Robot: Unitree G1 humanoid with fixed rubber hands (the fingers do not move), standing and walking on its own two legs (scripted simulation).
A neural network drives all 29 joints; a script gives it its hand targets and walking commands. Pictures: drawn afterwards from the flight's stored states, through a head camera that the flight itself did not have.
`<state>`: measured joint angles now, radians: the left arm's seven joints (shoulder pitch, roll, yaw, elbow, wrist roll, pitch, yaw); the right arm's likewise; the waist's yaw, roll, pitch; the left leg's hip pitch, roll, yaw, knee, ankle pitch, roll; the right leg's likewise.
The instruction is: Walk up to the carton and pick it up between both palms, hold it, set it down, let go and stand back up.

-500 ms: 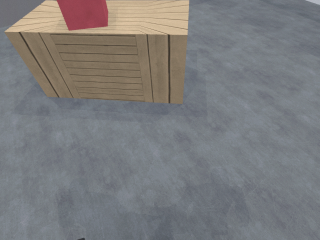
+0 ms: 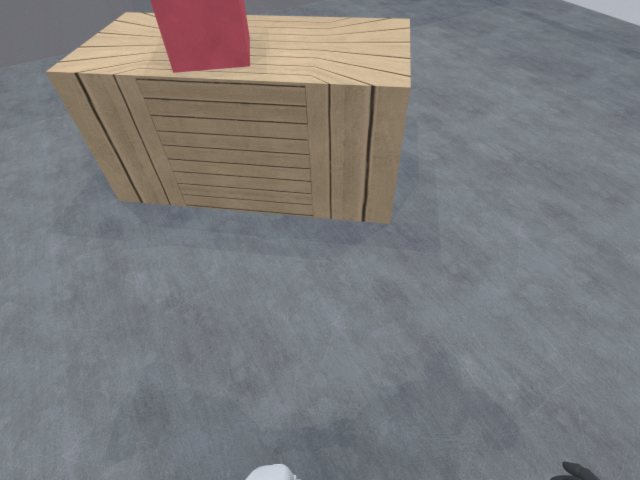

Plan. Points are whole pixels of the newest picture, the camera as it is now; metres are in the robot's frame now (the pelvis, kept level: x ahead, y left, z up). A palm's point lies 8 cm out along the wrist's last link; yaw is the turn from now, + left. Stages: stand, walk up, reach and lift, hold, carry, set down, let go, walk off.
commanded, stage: walk up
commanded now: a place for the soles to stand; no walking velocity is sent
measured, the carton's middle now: (206, 20) +1.53 +0.46 -0.02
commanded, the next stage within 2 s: none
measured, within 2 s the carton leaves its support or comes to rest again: neither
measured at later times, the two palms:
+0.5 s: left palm (61, 424) +0.21 +0.40 -0.10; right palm (537, 457) +0.17 -0.24 -0.07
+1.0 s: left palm (76, 325) +0.36 +0.45 -0.09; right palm (446, 301) +0.42 -0.18 -0.10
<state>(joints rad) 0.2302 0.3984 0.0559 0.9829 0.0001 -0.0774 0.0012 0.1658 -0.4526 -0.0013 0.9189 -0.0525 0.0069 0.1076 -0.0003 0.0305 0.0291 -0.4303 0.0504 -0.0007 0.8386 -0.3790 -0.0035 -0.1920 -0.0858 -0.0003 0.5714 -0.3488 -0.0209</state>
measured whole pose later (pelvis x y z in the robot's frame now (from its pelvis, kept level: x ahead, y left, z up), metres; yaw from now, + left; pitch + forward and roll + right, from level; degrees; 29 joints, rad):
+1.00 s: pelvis +0.32 +0.12 +0.00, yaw +2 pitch -2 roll -3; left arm 0.25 0.40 0.06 0.98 0.00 -0.11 0.00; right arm 0.24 -0.43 -0.01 0.81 -0.03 0.00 0.11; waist 0.00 0.08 0.04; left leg -0.45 0.09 -0.02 0.73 -0.37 0.06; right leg -0.17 -0.05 -0.05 0.55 -0.36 -0.01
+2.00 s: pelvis +0.59 +0.26 +0.01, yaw +2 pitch +0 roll -4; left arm 0.28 0.40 0.06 0.96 0.00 -0.07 0.01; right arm 0.28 -0.43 -0.01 0.81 -0.03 -0.01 0.08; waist -0.01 0.06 0.07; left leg -0.33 0.06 0.03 0.60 -0.26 0.03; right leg -0.41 0.00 -0.02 0.97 -0.40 -0.02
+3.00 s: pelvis +0.76 +0.38 +0.01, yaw -1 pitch -1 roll -3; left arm 0.29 0.40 0.06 0.95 0.00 -0.06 0.03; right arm 0.34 -0.43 -0.01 0.79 -0.03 0.02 0.07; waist -0.01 0.04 0.08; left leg -0.25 0.03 0.08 0.55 -0.30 0.06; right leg -0.46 0.00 -0.01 0.95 -0.40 -0.03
